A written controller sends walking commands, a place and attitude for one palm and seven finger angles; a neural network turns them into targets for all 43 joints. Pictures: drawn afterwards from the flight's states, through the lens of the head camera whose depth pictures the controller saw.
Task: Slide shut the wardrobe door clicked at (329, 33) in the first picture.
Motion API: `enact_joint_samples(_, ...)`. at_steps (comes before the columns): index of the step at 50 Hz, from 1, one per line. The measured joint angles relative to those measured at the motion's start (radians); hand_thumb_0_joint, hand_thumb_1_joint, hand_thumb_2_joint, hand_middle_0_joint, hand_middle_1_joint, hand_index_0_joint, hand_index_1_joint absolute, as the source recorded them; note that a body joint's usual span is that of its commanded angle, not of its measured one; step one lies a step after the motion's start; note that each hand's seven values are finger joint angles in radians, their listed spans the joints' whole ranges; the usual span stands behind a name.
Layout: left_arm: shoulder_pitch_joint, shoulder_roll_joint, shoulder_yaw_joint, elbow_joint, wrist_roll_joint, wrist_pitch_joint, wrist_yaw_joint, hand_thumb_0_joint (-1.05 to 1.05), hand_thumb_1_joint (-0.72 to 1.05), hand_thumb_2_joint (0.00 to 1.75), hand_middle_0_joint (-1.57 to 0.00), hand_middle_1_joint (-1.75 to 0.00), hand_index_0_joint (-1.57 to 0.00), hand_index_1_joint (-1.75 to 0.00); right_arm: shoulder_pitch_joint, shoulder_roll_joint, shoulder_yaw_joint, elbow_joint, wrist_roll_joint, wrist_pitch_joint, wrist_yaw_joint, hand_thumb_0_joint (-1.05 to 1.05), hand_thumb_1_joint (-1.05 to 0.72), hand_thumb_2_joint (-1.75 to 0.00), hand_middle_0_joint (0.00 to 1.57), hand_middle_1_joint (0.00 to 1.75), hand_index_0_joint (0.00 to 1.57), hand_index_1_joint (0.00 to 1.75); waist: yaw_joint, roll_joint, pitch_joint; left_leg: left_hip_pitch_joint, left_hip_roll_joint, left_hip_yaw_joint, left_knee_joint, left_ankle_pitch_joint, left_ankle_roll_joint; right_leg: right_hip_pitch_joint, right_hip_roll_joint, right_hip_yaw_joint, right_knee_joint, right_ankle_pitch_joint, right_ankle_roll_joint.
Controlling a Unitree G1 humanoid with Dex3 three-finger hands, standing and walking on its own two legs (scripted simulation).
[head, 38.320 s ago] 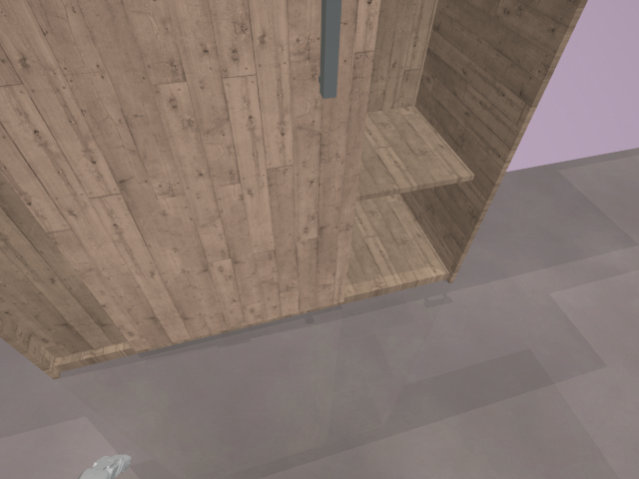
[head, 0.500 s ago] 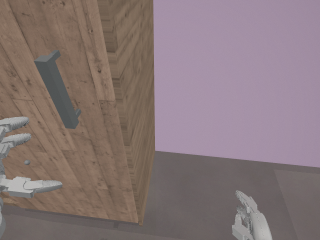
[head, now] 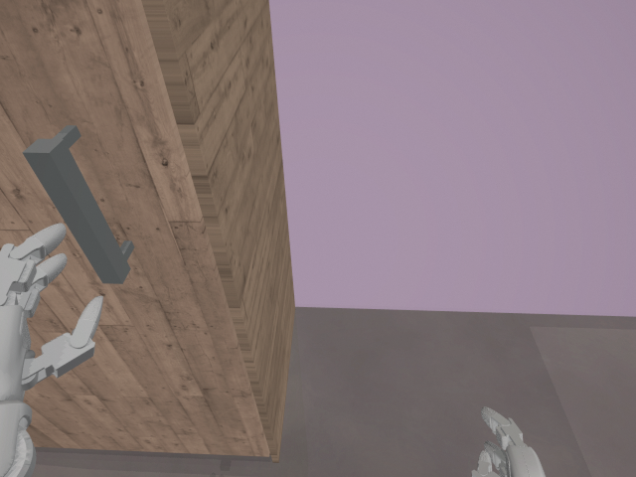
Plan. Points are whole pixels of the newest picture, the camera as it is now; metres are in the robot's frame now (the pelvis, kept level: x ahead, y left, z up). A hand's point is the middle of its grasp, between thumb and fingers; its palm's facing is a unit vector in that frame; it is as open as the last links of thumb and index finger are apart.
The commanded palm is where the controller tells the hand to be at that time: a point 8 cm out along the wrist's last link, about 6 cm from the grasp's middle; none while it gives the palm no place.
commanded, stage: draw the hand back to the body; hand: left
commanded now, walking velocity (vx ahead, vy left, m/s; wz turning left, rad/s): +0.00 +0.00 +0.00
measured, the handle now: (94, 209) +0.32 +0.30 +0.21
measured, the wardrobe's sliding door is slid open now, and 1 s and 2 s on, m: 0.00 0.00 0.00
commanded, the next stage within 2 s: step back with the hand held close in 0.40 s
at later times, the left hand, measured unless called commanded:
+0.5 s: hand (68, 335) +0.19 +0.27 +0.16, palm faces +0.48 -0.80 -0.36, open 7.4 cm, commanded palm +0.13 +0.30 +0.18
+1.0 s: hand (15, 377) +0.14 +0.29 +0.16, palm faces +0.42 -0.75 -0.52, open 7.4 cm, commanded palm +0.08 +0.32 +0.18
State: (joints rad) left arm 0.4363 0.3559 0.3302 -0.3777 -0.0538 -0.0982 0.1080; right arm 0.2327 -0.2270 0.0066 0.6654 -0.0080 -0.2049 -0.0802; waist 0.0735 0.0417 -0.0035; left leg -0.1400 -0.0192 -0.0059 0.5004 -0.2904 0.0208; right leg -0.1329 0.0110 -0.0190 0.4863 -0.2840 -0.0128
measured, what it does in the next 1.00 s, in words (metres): shifts its weight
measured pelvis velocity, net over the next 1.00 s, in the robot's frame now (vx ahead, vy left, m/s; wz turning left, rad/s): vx -0.06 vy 0.02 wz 0.00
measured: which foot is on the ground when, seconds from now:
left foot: down 0.00-1.00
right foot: down 0.00-1.00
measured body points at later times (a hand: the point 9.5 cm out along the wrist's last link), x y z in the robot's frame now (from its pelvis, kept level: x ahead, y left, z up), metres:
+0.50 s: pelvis +0.00 +0.00 +0.00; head -0.03 -0.01 +0.45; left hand +0.15 +0.31 +0.18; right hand +0.19 -0.20 -0.08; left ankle -0.01 +0.11 -0.74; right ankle -0.01 -0.11 -0.74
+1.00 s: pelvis -0.06 +0.02 +0.00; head -0.04 +0.02 +0.45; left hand +0.11 +0.33 +0.19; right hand +0.11 -0.22 -0.08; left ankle -0.01 +0.11 -0.74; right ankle -0.01 -0.11 -0.74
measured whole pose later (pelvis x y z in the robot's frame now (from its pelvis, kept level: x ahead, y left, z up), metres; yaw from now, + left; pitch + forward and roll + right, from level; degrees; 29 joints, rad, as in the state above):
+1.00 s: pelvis -0.06 +0.02 +0.00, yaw +0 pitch +0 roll -1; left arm 0.54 0.43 0.42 -0.47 -0.02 -0.19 0.14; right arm 0.22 -0.22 -0.01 0.56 0.00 -0.04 -0.08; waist 0.02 0.02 0.03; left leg -0.32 -0.04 0.01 0.52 -0.20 0.05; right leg -0.31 -0.01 -0.01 0.49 -0.18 0.02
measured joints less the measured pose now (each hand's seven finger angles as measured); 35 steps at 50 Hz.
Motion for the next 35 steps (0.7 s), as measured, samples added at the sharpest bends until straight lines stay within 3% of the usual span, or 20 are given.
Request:
enact_joint_samples(10,-0.014,-0.014,-0.011,0.0,0.0,0.023,-0.002,0.01,0.81,0.86,-0.22,-0.35,-0.22,-0.34,-0.029,0.012,0.009,-0.021,-0.004,0.031,0.006,0.01,-0.9,-0.89,0.2,0.3,0.2,0.3,0.013,0.002,0.006,0.012,-0.005,-0.003,-0.017,0.007,0.003,0.014,-0.005,-0.003,-0.018,0.006,0.003)
enact_joint_samples(27,-0.032,-0.014,-0.007,0.01,-0.002,0.043,-0.004,0.01,0.89,0.9,-0.21,-0.31,-0.21,-0.3,-0.022,0.022,0.021,-0.009,-0.008,0.061,0.008,0.01,-0.9,-0.89,0.2,0.3,0.2,0.3,0.016,0.002,0.013,0.031,-0.005,-0.007,-0.037,0.024,0.003,0.036,-0.005,-0.007,-0.041,0.023,0.003)
enact_joint_samples(35,0.002,0.015,0.062,-0.021,0.015,-0.045,0.012,0.01,0.89,0.9,-0.21,-0.31,-0.21,-0.3,-0.047,-0.003,0.011,-0.067,-0.008,0.122,0.018,0.01,-0.9,-0.89,0.2,0.3,0.2,0.3,-0.034,0.001,0.016,-0.07,0.002,-0.007,-0.02,0.047,0.008,-0.048,0.002,-0.008,-0.063,0.068,0.009)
